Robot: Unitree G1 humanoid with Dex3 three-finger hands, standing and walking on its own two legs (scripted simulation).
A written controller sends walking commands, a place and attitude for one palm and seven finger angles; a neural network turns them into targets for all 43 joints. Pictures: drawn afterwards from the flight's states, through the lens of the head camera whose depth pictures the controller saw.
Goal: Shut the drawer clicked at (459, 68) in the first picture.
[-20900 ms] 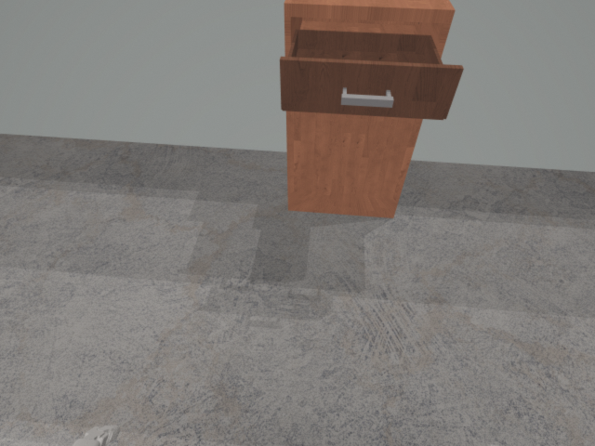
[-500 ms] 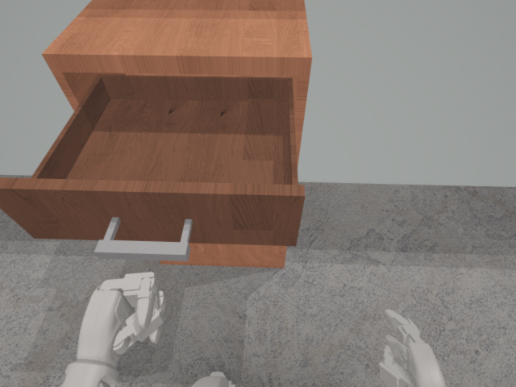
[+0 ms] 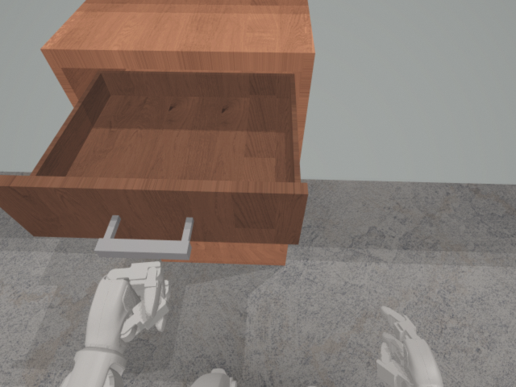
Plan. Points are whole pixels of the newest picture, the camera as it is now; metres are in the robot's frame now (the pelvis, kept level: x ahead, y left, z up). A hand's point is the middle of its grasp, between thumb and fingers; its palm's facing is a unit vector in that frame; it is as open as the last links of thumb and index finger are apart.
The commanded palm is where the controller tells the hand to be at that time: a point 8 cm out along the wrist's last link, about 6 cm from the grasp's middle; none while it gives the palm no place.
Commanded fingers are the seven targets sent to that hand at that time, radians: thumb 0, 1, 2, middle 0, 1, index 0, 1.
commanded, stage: push the drawer shut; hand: left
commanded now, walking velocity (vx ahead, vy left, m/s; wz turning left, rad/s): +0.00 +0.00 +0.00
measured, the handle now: (148, 236) +0.32 +0.18 +0.07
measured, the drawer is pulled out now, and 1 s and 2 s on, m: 0.29 0.19 0.08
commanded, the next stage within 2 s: none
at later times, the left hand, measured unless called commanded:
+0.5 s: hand (168, 271) +0.27 +0.14 +0.06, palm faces -0.04 -1.00 -0.06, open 3.1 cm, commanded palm +0.27 +0.20 +0.07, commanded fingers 0.00 0.90 0.90 -1.40 -1.60 -1.40 -1.60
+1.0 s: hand (178, 226) +0.34 +0.14 +0.06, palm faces -0.04 -1.00 -0.05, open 3.2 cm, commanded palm +0.33 +0.19 +0.07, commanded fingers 0.00 0.90 0.90 -1.40 -1.60 -1.40 -1.60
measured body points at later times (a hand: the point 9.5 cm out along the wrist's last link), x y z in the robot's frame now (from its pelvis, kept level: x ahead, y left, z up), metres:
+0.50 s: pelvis -0.01 +0.00 +0.01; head +0.05 -0.01 +0.45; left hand +0.27 +0.19 +0.07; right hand +0.16 -0.24 -0.08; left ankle +0.03 +0.10 -0.68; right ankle -0.02 -0.09 -0.68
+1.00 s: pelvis -0.01 +0.00 +0.01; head +0.04 +0.00 +0.46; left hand +0.34 +0.19 +0.07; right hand +0.11 -0.25 -0.09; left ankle +0.03 +0.10 -0.68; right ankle -0.02 -0.09 -0.68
